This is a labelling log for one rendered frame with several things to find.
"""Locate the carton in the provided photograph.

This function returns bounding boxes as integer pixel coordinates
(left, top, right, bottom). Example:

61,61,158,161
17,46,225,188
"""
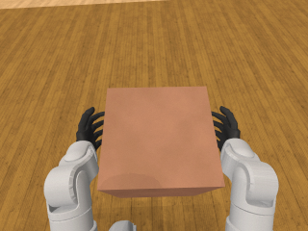
97,86,225,198

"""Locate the robot right hand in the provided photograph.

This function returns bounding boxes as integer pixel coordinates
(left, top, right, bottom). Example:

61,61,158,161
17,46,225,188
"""
211,106,241,152

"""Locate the left robot thigh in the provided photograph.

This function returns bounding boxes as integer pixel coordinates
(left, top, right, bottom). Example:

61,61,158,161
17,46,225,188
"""
109,220,137,231

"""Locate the robot left forearm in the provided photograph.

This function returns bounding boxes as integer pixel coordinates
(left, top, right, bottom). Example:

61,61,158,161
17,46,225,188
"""
43,141,99,231

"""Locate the robot left hand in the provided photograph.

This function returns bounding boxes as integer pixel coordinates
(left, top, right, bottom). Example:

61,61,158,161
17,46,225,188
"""
76,107,105,151

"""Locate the robot right forearm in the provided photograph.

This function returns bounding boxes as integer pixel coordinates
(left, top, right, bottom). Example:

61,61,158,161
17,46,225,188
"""
220,138,279,231

